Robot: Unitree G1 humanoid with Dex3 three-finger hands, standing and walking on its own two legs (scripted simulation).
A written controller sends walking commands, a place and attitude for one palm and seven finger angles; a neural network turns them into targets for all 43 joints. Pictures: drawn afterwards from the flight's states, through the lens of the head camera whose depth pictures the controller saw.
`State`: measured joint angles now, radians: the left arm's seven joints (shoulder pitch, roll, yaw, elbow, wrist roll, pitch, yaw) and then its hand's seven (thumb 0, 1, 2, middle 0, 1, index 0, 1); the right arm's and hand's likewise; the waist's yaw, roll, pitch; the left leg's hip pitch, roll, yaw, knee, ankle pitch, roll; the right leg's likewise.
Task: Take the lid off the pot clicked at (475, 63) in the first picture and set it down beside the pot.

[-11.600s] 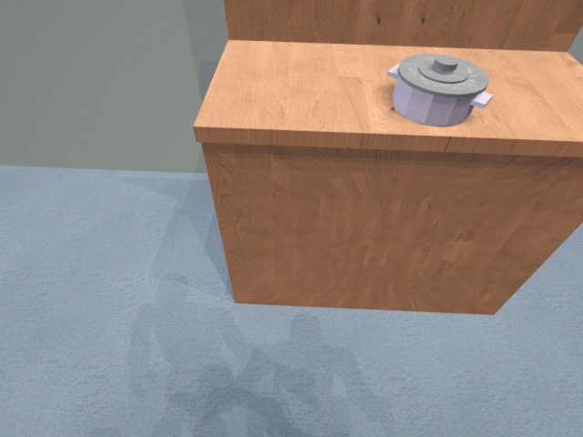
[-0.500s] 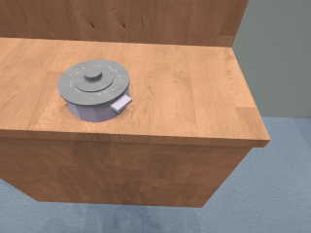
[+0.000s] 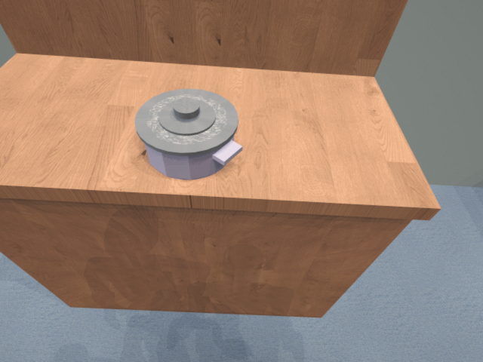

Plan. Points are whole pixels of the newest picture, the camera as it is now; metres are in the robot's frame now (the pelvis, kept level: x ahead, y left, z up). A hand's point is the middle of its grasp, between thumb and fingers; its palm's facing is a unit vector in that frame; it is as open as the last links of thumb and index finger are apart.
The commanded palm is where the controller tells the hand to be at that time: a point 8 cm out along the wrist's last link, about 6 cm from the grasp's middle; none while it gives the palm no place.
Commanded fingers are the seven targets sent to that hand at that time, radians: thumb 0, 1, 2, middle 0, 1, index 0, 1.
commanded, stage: come to a stop and stand still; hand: left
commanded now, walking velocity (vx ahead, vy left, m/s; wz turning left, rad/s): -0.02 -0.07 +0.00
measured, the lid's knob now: (186, 108) +0.50 +0.13 +0.15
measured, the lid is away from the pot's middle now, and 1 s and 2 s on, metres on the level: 0.00 0.00 0.00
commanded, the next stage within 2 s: look again from close up in 0.96 s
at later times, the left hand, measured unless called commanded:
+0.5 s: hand out of the picture +0.08 +0.15 -0.18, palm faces +0.00 -0.97 -0.24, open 7.3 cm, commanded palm none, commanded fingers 0.00 0.90 0.90 -0.20 -0.30 -0.20 -0.30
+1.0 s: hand out of the picture +0.09 +0.15 -0.19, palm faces +0.02 -0.97 -0.22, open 7.4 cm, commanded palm none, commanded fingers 0.00 0.90 0.90 -0.20 -0.30 -0.20 -0.30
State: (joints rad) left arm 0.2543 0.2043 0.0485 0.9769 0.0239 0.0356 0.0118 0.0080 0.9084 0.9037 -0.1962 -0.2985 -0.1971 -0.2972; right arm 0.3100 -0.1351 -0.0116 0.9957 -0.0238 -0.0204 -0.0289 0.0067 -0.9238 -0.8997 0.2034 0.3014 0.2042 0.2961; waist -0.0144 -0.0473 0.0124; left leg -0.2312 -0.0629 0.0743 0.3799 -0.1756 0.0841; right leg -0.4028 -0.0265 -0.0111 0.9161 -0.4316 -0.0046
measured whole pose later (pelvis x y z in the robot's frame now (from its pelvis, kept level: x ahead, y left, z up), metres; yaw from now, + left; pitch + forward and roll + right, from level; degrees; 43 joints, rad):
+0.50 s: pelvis +0.05 -0.03 -0.01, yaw +0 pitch +1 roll +0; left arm 0.28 0.16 -0.02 1.04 0.00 -0.03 0.05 0.01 0.91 0.90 -0.20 -0.30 -0.20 -0.30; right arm 0.28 -0.17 0.00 1.05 -0.01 -0.01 -0.03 0.01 -0.93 -0.90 0.20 0.30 0.20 0.30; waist -0.02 0.02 -0.01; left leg -0.24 -0.01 0.06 0.56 -0.34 0.03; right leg -0.20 0.02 0.01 0.56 -0.37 -0.02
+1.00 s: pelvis +0.07 -0.04 -0.01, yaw -1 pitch +1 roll +0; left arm 0.27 0.20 0.00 1.04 0.01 -0.01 0.05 0.01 0.91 0.90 -0.20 -0.30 -0.20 -0.30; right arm 0.20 -0.15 -0.01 1.08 -0.01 -0.01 -0.04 0.00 -0.90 -0.90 0.20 0.30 0.20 0.30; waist 0.01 -0.03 0.02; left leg -0.18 0.00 0.05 0.51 -0.35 0.01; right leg -0.14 0.03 0.01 0.50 -0.38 -0.03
